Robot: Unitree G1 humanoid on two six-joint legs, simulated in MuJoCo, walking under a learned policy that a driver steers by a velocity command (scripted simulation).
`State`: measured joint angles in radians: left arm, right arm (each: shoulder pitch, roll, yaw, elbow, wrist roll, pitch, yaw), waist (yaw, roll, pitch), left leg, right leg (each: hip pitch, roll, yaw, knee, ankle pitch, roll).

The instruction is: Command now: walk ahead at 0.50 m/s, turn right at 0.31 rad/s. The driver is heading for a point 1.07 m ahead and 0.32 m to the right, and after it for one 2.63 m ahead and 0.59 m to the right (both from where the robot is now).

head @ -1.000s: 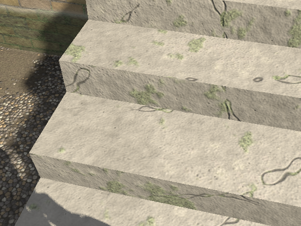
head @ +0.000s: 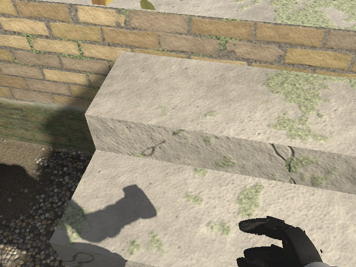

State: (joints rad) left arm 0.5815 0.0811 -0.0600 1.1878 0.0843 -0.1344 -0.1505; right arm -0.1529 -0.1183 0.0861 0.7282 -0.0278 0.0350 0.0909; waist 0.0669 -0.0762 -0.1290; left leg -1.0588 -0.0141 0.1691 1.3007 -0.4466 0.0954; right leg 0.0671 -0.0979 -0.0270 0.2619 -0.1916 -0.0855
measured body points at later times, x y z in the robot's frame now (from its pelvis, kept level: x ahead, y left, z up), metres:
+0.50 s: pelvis +0.30 -0.04 +0.16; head +0.31 -0.04 +0.61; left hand +0.61 +0.03 +0.10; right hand +0.16 -0.16 +0.00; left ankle +0.15 +0.11 -0.58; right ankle +0.45 -0.19 -0.38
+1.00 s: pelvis +0.61 -0.14 +0.34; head +0.60 -0.14 +0.79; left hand +0.60 +0.06 +0.18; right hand +0.78 -0.39 +0.28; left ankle +0.81 -0.11 -0.21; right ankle +0.45 -0.18 -0.41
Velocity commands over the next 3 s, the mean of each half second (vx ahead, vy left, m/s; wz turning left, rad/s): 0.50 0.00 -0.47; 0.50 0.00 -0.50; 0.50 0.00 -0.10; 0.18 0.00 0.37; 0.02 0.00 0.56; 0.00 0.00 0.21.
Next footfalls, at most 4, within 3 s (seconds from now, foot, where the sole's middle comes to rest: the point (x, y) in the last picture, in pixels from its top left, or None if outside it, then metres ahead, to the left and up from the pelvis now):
0.52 right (273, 242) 0.48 -0.20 -0.45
1.02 left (247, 109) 0.84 -0.13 -0.27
1.64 right None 1.10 -0.55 -0.09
2.12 left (296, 1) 1.20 -0.30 -0.09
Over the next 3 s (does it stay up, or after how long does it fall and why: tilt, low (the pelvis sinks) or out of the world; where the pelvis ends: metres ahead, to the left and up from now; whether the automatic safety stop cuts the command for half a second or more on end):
stays up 1.11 -0.37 0.68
